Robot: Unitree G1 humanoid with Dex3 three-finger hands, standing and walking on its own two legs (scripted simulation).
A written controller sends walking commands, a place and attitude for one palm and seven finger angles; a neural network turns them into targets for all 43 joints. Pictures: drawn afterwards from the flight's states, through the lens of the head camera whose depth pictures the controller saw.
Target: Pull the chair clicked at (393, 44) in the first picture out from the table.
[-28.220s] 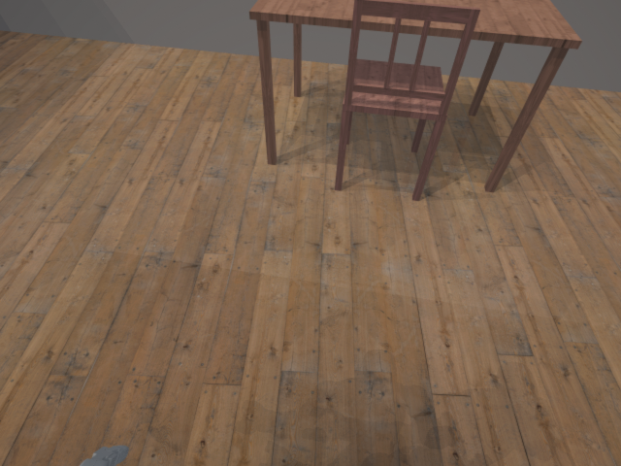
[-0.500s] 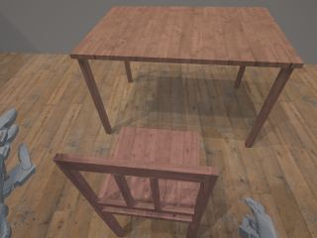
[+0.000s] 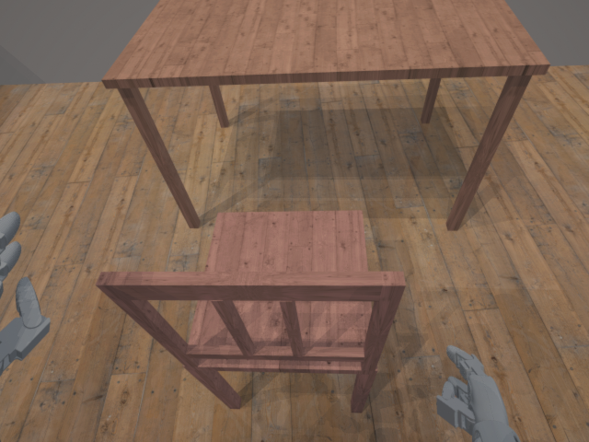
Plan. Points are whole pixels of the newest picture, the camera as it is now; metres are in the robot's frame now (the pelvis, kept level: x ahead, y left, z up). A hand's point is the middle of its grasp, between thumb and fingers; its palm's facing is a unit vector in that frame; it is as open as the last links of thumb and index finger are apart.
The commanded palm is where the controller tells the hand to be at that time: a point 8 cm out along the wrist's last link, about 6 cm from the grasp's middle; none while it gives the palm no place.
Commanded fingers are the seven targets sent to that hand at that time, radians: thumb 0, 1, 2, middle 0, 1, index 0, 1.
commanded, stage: step back with the hand held close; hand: left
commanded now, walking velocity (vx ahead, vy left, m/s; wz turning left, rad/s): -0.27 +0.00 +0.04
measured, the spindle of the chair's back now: (236, 326) +0.30 +0.14 -0.10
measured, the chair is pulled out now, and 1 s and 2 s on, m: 0.57 0.57 0.57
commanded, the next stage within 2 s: stop stepping back and stand still in 1.24 s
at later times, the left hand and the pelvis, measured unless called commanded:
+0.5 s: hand out of the picture +0.13 +0.27 +0.15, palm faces +0.45 -0.76 -0.46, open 7.5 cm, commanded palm +0.07 +0.31 +0.18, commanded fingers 0.00 0.90 0.90 -0.20 -0.30 -0.20 -0.30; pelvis -0.06 +0.00 -0.02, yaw +1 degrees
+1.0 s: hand out of the picture +0.11 +0.26 +0.16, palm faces +0.43 -0.77 -0.47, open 7.5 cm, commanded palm +0.03 +0.30 +0.18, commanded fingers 0.00 0.90 0.90 -0.20 -0.30 -0.20 -0.30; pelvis -0.10 -0.01 -0.01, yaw +1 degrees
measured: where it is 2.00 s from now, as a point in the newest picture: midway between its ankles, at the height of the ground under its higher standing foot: outside the picture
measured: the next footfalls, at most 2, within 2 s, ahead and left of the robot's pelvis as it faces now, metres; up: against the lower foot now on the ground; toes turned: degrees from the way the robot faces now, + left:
right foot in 1.10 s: -0.08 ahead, -0.16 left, +0.00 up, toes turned -2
left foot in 1.36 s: -0.15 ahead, +0.11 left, +0.00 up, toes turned +3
